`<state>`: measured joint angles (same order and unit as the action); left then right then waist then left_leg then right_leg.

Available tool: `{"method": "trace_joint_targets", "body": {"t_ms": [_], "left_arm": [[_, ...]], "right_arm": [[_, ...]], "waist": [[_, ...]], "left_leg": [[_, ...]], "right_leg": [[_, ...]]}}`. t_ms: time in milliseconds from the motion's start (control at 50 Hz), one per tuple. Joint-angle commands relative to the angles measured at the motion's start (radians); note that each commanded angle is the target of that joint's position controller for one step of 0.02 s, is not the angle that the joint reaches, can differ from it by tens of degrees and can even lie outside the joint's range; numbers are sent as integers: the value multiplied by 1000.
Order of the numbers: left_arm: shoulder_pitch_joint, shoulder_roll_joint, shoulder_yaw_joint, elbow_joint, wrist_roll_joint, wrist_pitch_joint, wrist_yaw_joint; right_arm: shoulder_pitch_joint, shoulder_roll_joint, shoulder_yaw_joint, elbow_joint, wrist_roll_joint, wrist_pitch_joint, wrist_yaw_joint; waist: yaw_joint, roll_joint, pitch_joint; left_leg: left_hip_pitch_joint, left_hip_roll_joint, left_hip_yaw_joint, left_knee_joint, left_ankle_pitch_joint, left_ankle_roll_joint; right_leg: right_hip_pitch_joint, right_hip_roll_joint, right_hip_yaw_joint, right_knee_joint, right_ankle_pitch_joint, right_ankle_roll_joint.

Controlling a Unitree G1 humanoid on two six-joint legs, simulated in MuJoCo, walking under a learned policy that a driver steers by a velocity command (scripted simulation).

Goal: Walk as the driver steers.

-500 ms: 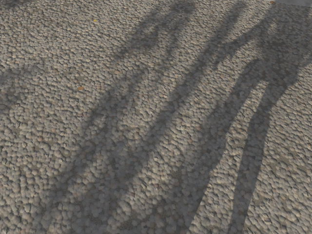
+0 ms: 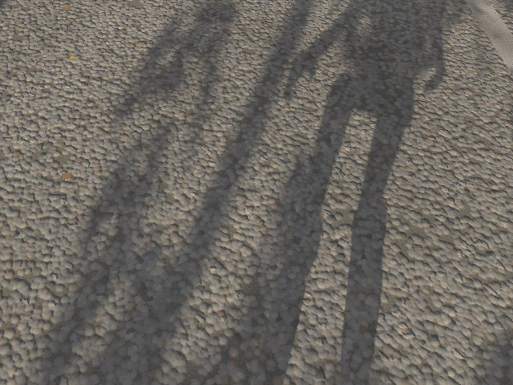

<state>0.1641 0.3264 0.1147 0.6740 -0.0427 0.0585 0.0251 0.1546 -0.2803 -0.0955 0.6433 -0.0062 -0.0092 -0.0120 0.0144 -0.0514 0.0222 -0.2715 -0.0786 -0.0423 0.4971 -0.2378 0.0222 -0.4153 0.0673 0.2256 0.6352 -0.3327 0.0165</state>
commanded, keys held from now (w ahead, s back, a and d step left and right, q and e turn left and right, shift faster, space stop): e+shift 0.12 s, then w+e+shift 0.10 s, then w+shift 0.20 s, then w+q+shift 0.58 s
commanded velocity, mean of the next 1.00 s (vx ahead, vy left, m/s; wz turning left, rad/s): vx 0.65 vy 0.00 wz -0.03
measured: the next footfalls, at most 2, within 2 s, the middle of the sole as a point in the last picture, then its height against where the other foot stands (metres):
right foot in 0.54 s outside the picture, level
left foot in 1.00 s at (336, 343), level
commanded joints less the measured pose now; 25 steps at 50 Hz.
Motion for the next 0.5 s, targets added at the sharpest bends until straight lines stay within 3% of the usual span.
{"method": "trace_joint_targets", "body": {"t_ms": [20,40,60,80,120,160,200,260,340,360,380,400,420,460,480,500], "left_arm": [[-2,146,42,-100,23,-28,-4],[20,169,52,-73,17,-24,-7],[44,152,51,-45,17,-14,-5],[47,135,46,-40,18,-7,-6],[8,100,30,-65,11,-4,-16],[-62,92,15,-105,4,-10,-29],[-98,104,14,-132,4,-20,-40],[-112,77,5,-140,10,-44,-45],[-115,27,-17,-124,6,-76,-52],[-131,37,-20,-110,127,-35,-94],[-159,20,-24,-122,117,-27,-115],[-185,19,-28,-132,99,-30,-127],[-201,20,-32,-138,89,-35,-135],[-221,27,-37,-145,89,-52,-135],[-184,29,-39,-135,94,-60,-126],[-62,35,-34,-99,97,-71,-111]], "right_arm": [[0,-157,-38,-86,-53,-12,-3],[-62,-105,-21,-96,-40,-16,-12],[-95,-89,-15,-106,-26,-18,-20],[-102,-89,-13,-104,-14,-18,-30],[-57,-98,-11,-94,-20,-13,-45],[67,-132,-22,-66,-15,-15,-49],[113,-164,-31,-55,-5,-26,-44],[157,-172,-35,-33,-3,-50,-31],[188,-159,-34,11,2,-79,-9],[232,-124,-14,38,-45,-76,14],[236,-123,-13,48,-48,-78,20],[238,-131,-12,59,-46,-80,19],[239,-143,-13,69,-44,-78,17],[260,-165,-14,104,-33,-65,13],[265,-181,-15,124,-23,-57,16],[235,-195,-16,135,-11,-52,19]], "waist": [[17,241,-94],[40,171,-70],[45,135,-54],[36,139,-43],[2,158,-37],[-71,177,-70],[-96,179,-60],[-104,140,-24],[-90,144,35],[-105,118,41],[-111,183,62],[-111,209,75],[-108,219,86],[-97,205,92],[-72,203,89],[7,183,61]], "left_leg": [[153,505,-460,-228,269,246],[129,435,-335,-213,258,209],[134,359,-229,-202,223,164],[144,329,-162,-195,247,149],[151,303,-56,-197,344,161],[263,344,-96,-282,-34,173],[335,397,-153,-338,-265,169],[373,424,-142,-380,-320,161],[335,418,-36,-422,-242,160],[293,386,45,-421,-268,123],[239,375,81,-428,-268,107],[206,376,104,-437,-266,100],[182,383,123,-443,-258,96],[159,395,123,-436,-167,113],[155,401,105,-407,-39,133],[111,388,128,-286,192,141]], "right_leg": [[-265,-54,-49,444,-258,22],[-263,-73,-69,511,-184,37],[-275,-86,-87,554,-109,54],[-301,-99,-103,597,-47,69],[-316,-118,-160,605,13,95],[-395,-154,-188,551,59,102],[-470,-174,-183,524,58,94],[-507,-180,-163,461,89,69],[-445,-172,-161,319,136,28],[-377,-122,-221,269,130,13],[-323,-127,-248,210,135,-2],[-273,-126,-264,161,128,-17],[-224,-126,-275,111,116,-31],[-99,-111,-304,3,30,-67],[-25,-97,-335,-35,-4,-90],[131,-61,-356,-93,11,-109]]}}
